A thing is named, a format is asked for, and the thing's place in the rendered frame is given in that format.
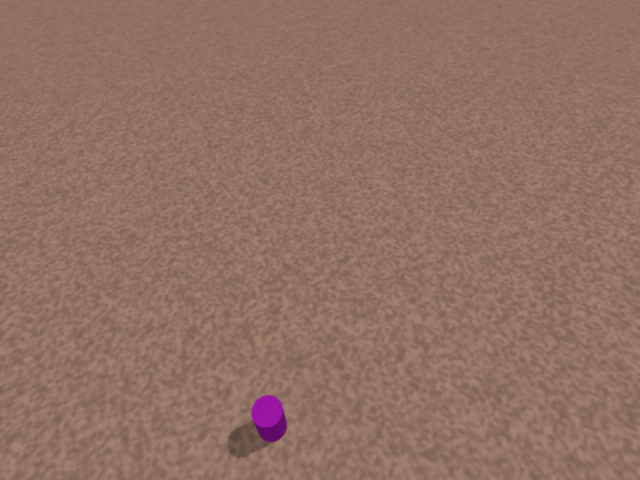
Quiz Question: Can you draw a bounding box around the can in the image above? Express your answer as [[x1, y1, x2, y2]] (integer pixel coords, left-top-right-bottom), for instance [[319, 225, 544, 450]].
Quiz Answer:
[[251, 395, 287, 442]]

